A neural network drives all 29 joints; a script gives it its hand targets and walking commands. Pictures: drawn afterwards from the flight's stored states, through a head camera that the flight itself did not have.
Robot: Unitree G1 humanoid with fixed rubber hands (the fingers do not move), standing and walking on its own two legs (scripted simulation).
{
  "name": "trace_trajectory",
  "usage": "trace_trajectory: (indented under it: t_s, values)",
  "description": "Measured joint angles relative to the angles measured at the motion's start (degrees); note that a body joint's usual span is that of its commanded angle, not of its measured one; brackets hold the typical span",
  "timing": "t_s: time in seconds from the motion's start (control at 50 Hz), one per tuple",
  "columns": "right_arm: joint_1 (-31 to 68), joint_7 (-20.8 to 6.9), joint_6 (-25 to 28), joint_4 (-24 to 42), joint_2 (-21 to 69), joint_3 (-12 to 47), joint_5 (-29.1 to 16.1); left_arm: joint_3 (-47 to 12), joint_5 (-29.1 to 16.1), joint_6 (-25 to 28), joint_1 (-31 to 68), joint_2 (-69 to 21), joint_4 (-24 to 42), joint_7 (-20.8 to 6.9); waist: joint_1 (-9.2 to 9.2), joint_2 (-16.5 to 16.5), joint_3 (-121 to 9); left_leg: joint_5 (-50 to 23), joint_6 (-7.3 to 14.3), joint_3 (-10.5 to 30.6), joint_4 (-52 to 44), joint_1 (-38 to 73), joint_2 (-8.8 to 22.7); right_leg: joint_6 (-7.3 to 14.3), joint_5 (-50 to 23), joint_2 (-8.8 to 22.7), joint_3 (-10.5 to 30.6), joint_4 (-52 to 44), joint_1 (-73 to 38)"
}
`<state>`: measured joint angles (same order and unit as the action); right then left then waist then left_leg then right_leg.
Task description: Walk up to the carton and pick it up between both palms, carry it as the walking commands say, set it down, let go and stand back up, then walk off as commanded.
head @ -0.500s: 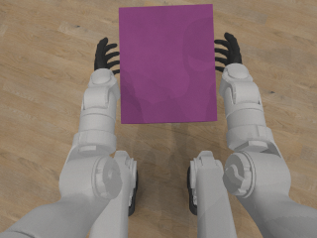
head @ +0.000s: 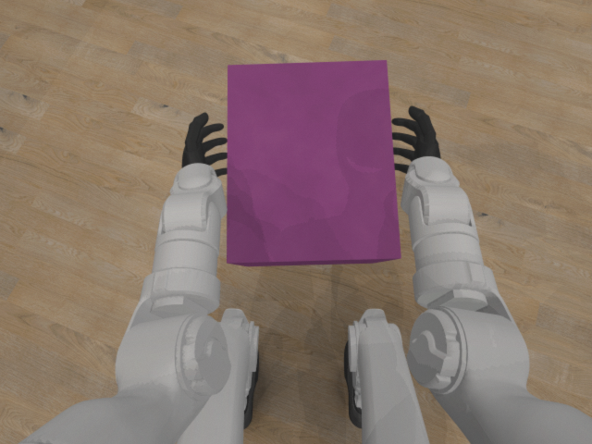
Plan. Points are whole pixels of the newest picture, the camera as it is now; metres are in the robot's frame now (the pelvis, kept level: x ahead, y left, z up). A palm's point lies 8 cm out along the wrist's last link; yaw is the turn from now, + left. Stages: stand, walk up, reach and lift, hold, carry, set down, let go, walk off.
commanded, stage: reach and lift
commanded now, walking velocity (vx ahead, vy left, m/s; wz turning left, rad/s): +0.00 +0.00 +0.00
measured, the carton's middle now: (308, 175) +0.49 -0.01 -0.12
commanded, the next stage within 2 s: none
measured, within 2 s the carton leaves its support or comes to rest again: neither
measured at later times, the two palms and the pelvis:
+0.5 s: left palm (176, 161) +0.44 +0.14 +0.04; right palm (446, 152) +0.45 -0.16 +0.04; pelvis +0.01 +0.00 +0.07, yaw +0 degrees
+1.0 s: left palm (138, 144) +0.42 +0.15 +0.11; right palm (479, 133) +0.43 -0.15 +0.12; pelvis +0.03 +0.00 +0.14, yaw +0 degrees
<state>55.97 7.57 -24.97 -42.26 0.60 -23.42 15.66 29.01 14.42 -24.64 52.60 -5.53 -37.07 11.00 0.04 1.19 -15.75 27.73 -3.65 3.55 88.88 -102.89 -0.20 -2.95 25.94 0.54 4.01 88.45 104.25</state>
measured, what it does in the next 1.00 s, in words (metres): rises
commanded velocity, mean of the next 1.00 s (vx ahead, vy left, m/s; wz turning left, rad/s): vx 0.00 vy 0.00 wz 0.00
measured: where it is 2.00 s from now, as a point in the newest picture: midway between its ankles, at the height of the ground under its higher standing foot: (300, 398)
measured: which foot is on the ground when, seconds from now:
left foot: down 0.00-1.00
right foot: down 0.00-1.00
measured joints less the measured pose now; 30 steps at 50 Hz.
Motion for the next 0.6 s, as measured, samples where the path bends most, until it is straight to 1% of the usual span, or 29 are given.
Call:
trace_trajectory:
  t_s: [0.38, 0.6]
  values:
    - [-5.9, -0.6, -0.4, 2.3, 2.9, -0.9, 2.1, 0.1, 1.6, -0.2, -5.8, -1.6, 1.2, -1.4, -0.09, -0.2, -0.3, -2.1, 0.2, 0.0, -10.4, 12.5, 0.4, 0.4, -2.0, 0.2, -0.6, -10.3, -12.5]
    - [-9.6, -1.7, -0.5, 4.2, 4.5, -1.3, 3.3, 0.0, 2.5, -0.4, -9.1, -2.4, 2.2, -2.5, -0.13, -0.4, 0.3, -3.9, 0.3, -0.1, -17.5, 20.5, 0.7, 0.6, -3.7, 0.2, -0.8, -17.4, -20.6]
